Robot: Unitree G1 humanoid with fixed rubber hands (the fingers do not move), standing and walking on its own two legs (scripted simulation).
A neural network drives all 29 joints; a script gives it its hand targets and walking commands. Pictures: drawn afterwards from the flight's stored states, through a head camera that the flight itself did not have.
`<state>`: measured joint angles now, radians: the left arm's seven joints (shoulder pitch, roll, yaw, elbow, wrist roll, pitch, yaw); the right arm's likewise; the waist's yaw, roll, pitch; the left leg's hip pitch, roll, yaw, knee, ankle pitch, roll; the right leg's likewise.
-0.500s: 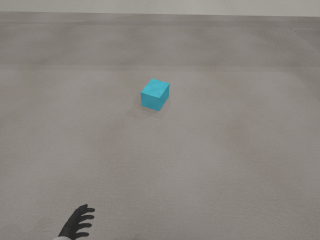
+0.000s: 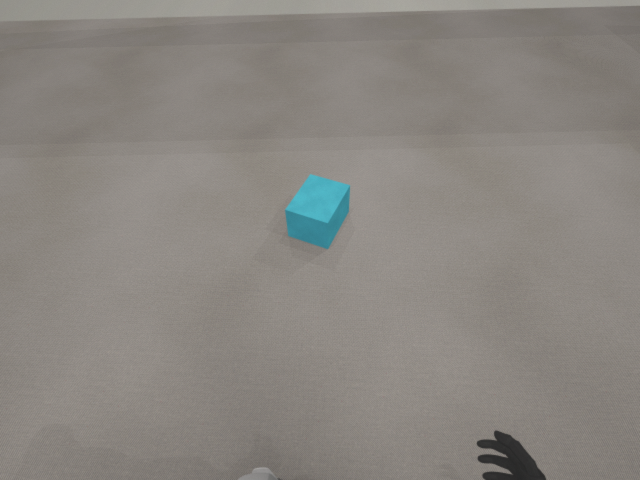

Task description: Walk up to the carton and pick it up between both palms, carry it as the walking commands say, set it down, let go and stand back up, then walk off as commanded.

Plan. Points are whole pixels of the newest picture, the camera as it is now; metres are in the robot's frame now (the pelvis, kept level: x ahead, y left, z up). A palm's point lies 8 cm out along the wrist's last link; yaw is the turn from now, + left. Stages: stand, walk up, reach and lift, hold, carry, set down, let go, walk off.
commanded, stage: walk up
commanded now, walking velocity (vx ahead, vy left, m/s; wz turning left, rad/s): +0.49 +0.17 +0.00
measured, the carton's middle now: (318, 210) +1.23 +0.07 -0.69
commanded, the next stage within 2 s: none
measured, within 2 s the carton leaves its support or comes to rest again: neither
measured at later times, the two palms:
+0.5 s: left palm (195, 297) +0.42 +0.25 -0.10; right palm (510, 383) +0.30 -0.27 -0.13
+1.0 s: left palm (188, 227) +0.61 +0.31 -0.12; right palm (443, 219) +0.62 -0.22 -0.10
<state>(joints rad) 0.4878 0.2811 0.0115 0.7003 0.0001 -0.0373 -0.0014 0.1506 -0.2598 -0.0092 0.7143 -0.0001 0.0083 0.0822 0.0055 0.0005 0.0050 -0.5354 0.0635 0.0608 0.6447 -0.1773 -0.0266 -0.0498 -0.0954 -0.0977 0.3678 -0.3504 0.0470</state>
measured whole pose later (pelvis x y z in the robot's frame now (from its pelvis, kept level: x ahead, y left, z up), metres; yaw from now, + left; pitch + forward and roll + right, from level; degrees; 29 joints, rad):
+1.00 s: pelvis +0.53 +0.04 -0.01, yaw +1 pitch +1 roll +0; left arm 0.30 0.33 0.01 0.73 0.00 -0.02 -0.01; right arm 0.30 -0.25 -0.02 0.74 0.00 -0.03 0.06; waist 0.00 -0.05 0.00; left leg -0.34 0.03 0.07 0.57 -0.25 0.01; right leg -0.26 -0.09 -0.04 0.92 -0.46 0.03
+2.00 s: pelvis +0.82 +0.05 -0.01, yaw +2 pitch +0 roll +1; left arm 0.24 0.26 0.01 0.74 0.00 0.07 0.02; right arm 0.25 -0.25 -0.02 0.74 0.00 0.04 0.01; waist 0.00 -0.03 0.01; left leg -0.32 0.01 0.06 0.54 -0.22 0.02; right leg -0.34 -0.05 -0.07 0.83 -0.48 0.03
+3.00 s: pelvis +0.79 +0.20 -0.01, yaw -13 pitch +0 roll +0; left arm 0.30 0.38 0.03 0.74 0.00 0.06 0.05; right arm 0.28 -0.26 -0.01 0.75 0.00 0.08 0.03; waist 0.00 -0.03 0.03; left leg -0.22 0.03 0.00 0.57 -0.36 -0.05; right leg -0.46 -0.06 0.16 0.82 -0.40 0.06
